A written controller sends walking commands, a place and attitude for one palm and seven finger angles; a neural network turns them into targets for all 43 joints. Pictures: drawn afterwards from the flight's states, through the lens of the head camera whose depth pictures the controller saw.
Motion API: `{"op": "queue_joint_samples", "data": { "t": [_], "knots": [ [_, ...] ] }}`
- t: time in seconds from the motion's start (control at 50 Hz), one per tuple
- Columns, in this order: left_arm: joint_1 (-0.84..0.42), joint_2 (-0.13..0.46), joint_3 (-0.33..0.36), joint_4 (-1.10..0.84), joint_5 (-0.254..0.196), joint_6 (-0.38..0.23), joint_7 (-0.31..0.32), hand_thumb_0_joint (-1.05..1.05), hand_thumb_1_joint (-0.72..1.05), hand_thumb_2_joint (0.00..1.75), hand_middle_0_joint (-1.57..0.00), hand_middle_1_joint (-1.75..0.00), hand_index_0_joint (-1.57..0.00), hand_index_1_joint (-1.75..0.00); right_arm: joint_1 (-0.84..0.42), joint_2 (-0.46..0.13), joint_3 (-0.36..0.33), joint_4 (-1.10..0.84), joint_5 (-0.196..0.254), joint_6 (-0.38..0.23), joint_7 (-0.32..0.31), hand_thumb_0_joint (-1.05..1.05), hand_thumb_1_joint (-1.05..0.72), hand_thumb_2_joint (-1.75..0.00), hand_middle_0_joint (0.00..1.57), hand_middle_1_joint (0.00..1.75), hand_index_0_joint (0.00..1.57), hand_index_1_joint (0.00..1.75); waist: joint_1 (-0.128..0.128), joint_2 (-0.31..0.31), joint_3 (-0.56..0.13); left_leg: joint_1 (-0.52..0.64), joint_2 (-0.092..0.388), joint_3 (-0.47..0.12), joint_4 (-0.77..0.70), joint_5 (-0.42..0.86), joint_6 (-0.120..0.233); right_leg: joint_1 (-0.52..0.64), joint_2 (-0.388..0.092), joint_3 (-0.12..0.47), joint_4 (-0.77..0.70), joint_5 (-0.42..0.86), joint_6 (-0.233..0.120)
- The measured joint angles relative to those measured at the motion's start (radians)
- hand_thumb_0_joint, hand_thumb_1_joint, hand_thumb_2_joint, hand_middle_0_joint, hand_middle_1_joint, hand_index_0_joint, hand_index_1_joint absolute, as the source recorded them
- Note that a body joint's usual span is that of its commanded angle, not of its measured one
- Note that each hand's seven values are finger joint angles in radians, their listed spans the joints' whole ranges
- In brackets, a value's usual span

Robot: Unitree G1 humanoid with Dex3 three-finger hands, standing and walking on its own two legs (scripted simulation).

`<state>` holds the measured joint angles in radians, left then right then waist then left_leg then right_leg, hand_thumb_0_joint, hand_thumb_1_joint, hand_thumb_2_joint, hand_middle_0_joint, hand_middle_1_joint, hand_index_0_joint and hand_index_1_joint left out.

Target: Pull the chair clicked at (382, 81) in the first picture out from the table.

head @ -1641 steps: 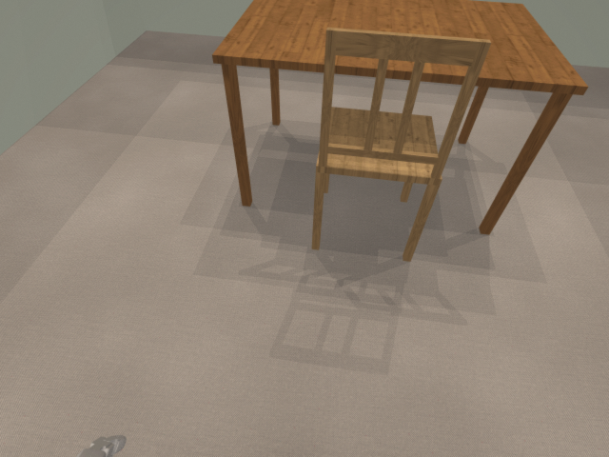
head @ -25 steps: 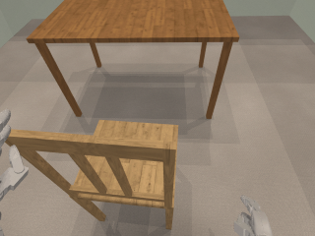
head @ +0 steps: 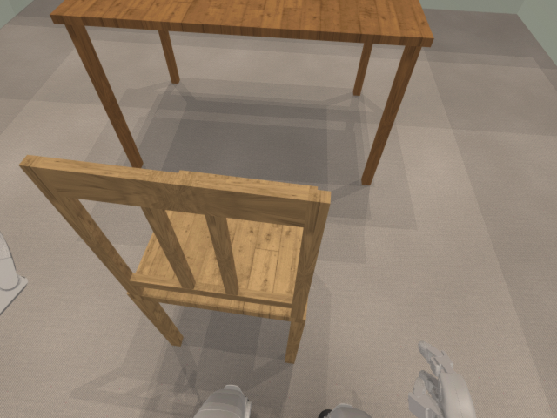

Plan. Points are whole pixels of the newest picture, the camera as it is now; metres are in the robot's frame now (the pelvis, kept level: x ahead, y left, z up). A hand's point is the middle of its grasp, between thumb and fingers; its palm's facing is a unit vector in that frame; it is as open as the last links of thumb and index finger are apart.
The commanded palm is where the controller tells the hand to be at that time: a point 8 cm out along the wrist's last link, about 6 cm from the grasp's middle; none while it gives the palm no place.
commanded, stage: step back with the hand held close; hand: left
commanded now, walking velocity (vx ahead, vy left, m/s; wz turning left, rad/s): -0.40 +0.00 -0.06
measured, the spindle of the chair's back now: (173, 251) +0.38 +0.22 -0.07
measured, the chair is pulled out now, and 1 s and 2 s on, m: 0.60 0.60 0.60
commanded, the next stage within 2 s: stop stepping back and stand still in 0.56 s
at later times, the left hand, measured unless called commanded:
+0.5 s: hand out of the picture +0.15 +0.28 +0.20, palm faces +0.47 -0.75 -0.46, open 7.4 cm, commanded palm +0.07 +0.32 +0.20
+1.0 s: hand out of the picture +0.10 +0.25 +0.17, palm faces +0.31 -0.84 -0.44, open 7.4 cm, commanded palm +0.03 +0.30 +0.20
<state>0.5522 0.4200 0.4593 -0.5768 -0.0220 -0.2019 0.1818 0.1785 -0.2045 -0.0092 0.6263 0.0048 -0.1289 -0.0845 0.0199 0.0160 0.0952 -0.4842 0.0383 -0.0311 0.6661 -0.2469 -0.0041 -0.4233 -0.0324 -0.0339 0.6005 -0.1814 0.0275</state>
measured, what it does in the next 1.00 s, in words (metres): walks backwards: right foot, then left foot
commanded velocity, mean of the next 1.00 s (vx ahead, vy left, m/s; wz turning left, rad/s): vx -0.22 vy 0.00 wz -0.06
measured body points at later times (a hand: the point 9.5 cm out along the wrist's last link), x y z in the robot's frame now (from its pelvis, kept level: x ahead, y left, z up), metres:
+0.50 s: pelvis -0.05 +0.01 +0.00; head -0.02 +0.04 +0.44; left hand +0.12 +0.32 +0.22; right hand +0.11 -0.23 -0.08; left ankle +0.09 +0.13 -0.72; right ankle -0.05 -0.15 -0.67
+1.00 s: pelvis -0.13 +0.01 +0.01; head -0.12 +0.04 +0.46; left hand +0.08 +0.30 +0.20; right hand +0.00 -0.24 -0.06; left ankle -0.07 +0.12 -0.72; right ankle -0.15 -0.14 -0.72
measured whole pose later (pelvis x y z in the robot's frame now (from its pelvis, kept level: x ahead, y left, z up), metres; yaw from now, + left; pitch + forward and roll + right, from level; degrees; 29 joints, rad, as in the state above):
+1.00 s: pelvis -0.13 +0.01 +0.01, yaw -4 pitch -2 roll -1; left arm 0.53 0.43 0.43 -0.50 -0.03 -0.21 0.15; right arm 0.22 -0.18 -0.02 0.61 0.01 -0.16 -0.04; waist -0.06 -0.05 0.05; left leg -0.32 0.02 0.04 0.60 -0.24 0.02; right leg -0.24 -0.04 0.01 0.61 -0.39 0.02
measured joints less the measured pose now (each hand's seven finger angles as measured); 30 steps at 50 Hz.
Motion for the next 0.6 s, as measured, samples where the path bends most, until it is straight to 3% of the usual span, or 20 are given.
{"op": "queue_joint_samples", "data": {
  "t": [0.16,0.26,0.3,0.38,0.42,0.46,0.5,0.54,0.6],
  "knots": [
    [-0.022,0.050,0.059,-0.022,0.011,-0.041,-0.003,0.02,0.89,0.90,-0.22,-0.30,-0.22,-0.31,0.009,0.016,-0.009,-0.009,0.008,-0.028,-0.006,0.01,-0.90,-0.90,0.20,0.30,0.20,0.30,-0.027,-0.004,0.001,-0.044,0.032,0.021,0.065,-0.009,0.005,-0.031,0.007,-0.010,0.069,-0.018,-0.012],
    [-0.019,0.021,0.060,-0.013,0.007,-0.061,0.002,0.01,0.89,0.90,-0.21,-0.30,-0.21,-0.31,0.007,0.005,-0.023,0.013,-0.003,-0.030,0.006,0.01,-0.90,-0.90,0.20,0.30,0.20,0.30,-0.014,-0.015,-0.012,-0.067,0.012,0.026,0.121,-0.204,0.002,-0.049,-0.005,0.004,0.075,-0.016,-0.011],
    [-0.019,0.005,0.045,-0.009,0.009,-0.060,0.004,0.01,0.89,0.90,-0.21,-0.30,-0.21,-0.31,0.002,-0.008,-0.027,0.028,-0.010,-0.026,0.012,0.01,-0.90,-0.90,0.20,0.30,0.20,0.30,-0.010,-0.021,-0.011,-0.057,-0.006,0.026,0.126,-0.228,0.003,-0.045,-0.011,0.018,0.057,0.002,-0.006],
    [-0.027,0.006,0.032,-0.002,0.011,-0.066,-0.001,0.01,0.88,0.90,-0.21,-0.30,-0.21,-0.31,0.003,-0.015,-0.022,0.037,-0.013,-0.017,0.009,0.01,-0.90,-0.90,0.20,0.30,0.20,0.30,-0.013,-0.047,-0.010,-0.023,-0.015,0.045,0.053,-0.102,0.017,-0.046,-0.019,0.035,0.051,-0.027,-0.002],
    [-0.037,0.015,0.036,0.003,0.012,-0.072,-0.002,0.01,0.88,0.90,-0.21,-0.30,-0.21,-0.31,0.009,-0.012,-0.020,0.023,-0.012,-0.033,-0.001,0.01,-0.90,-0.90,0.20,0.30,0.20,0.30,-0.032,-0.018,-0.004,-0.031,0.027,0.042,0.025,0.020,0.038,-0.071,0.021,0.030,0.186,-0.172,-0.006],
    [-0.062,0.032,0.038,-0.001,0.003,-0.073,-0.007,0.02,0.88,0.90,-0.21,-0.30,-0.21,-0.31,0.019,0.004,-0.028,0.015,-0.012,-0.055,-0.003,0.01,-0.90,-0.90,0.20,0.30,0.20,0.30,-0.056,0.011,0.004,-0.044,0.064,0.026,-0.002,0.145,0.036,-0.074,0.060,0.028,0.372,-0.265,-0.011],
    [-0.069,0.040,0.046,-0.018,-0.011,-0.086,-0.013,0.02,0.89,0.90,-0.21,-0.30,-0.21,-0.31,0.023,0.023,-0.031,0.014,-0.001,-0.062,0.014,0.01,-0.90,-0.90,0.20,0.30,0.20,0.30,-0.044,0.004,0.003,-0.051,0.073,0.027,-0.020,0.157,0.015,-0.044,0.068,0.034,0.440,-0.310,-0.017],
    [-0.038,0.038,0.063,-0.042,-0.026,-0.091,-0.016,0.02,0.89,0.90,-0.21,-0.30,-0.21,-0.30,0.024,0.036,-0.025,0.003,0.006,-0.059,0.030,0.01,-0.90,-0.90,0.20,0.30,0.20,0.30,-0.024,-0.007,-0.010,-0.061,0.085,0.051,-0.036,0.162,0.009,0.012,0.054,0.023,0.396,-0.340,-0.027],
    [-0.008,0.046,0.086,-0.053,-0.038,-0.094,-0.023,0.02,0.89,0.90,-0.21,-0.30,-0.21,-0.30,0.015,0.045,-0.014,-0.009,-0.005,-0.068,0.036,0.01,-0.90,-0.90,0.20,0.30,0.20,0.30,-0.006,-0.005,-0.023,-0.093,0.099,0.077,-0.055,0.191,0.004,0.139,0.037,0.005,0.182,-0.344,-0.044]
  ]
}}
